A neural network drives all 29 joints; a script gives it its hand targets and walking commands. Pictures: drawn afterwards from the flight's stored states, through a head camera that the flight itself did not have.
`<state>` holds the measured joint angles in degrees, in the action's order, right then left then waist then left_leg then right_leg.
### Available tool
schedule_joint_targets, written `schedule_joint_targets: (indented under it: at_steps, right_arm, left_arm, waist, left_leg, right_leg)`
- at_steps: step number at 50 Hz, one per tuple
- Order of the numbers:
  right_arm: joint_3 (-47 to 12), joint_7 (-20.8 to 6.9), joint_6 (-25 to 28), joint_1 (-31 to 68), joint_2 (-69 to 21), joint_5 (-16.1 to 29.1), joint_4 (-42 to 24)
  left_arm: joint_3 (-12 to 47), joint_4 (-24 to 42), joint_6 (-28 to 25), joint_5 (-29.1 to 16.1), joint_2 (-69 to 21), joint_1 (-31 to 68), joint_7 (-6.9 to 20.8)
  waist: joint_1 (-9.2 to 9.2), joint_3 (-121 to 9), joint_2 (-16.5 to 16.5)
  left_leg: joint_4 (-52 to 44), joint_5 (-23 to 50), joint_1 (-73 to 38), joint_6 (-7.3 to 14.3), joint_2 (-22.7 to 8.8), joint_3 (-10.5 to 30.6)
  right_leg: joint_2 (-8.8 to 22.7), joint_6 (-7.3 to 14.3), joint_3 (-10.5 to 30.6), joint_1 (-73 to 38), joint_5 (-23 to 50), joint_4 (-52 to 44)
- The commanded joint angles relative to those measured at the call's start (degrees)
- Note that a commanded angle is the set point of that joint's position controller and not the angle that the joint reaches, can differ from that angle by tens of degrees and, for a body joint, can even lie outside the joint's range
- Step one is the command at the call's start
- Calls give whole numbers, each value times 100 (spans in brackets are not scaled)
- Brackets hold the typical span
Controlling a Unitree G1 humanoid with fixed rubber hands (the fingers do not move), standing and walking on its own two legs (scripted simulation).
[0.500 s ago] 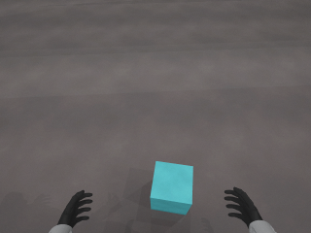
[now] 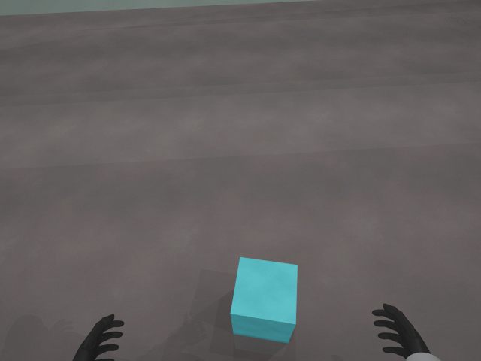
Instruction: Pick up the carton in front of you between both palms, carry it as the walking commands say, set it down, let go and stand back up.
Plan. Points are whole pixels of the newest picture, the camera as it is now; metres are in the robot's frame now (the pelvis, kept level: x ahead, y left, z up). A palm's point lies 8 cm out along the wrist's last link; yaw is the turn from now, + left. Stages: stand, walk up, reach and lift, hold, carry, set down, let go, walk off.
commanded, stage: stand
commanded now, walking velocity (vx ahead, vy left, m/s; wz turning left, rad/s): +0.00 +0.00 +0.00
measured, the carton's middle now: (264, 300) +0.43 -0.07 -0.64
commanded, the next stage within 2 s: none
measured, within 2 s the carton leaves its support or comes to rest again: neither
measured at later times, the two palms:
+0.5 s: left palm out of the picture +0.13 +0.28 -0.08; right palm (425, 356) +0.15 -0.29 -0.09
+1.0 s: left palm out of the picture +0.09 +0.30 -0.08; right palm out of the picture +0.11 -0.30 -0.10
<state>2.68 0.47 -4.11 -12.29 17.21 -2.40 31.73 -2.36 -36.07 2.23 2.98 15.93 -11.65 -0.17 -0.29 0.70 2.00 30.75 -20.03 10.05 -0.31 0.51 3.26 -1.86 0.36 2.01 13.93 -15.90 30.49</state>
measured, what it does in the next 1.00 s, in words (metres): stands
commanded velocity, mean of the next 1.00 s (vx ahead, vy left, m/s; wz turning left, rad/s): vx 0.00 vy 0.00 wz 0.00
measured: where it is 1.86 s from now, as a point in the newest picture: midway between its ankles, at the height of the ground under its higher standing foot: outside the picture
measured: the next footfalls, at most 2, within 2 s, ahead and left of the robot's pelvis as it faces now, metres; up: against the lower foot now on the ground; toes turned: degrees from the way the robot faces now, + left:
none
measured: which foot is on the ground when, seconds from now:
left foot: down 0.00-1.00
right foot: down 0.00-1.00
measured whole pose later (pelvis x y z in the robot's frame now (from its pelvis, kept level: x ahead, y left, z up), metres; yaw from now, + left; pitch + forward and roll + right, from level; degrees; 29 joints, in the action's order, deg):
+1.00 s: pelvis +0.00 -0.01 +0.01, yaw +1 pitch -2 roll +0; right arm 0.4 1.5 0.5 -9.8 21.5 -1.6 52.2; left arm -2.2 -55.0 -0.1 1.3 20.2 -7.6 -0.6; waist 0.5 1.3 1.7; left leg 22.4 -15.6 4.7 -1.0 0.3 4.6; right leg -1.6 1.1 0.8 8.6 -12.5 23.3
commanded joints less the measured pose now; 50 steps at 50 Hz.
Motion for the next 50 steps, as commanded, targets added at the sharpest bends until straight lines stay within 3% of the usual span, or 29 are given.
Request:
schedule_joint_targets:
  at_steps: [1,6,17,50]
  right_arm:
    - [199,-10,344,322,752,-10,-168]
    - [167,36,418,236,895,15,204]
    - [75,113,449,166,1059,38,757]
    - [-47,122,531,421,1305,85,1803]
  left_arm:
    - [-280,232,-216,12,887,331,-7]
    - [-273,-55,-260,-46,1019,242,-43]
    - [-260,-547,-262,-105,1210,245,-112]
    - [-164,-1654,-295,-169,1394,640,-60]
  waist:
    - [31,-148,-229]
    - [41,-447,-252]
    - [51,-396,-202]
    - [82,-63,-158]
  left_leg:
    - [-529,381,273,57,-278,285]
    - [-414,1525,22,8,-347,300]
    - [-468,2115,-139,7,-413,347]
    - [-1205,1426,-130,89,-551,510]
  right_leg:
    - [446,39,398,70,92,-666]
    - [514,78,367,-301,1427,-451]
    - [600,87,399,-609,2089,-487]
    - [700,110,509,-825,1292,-1078]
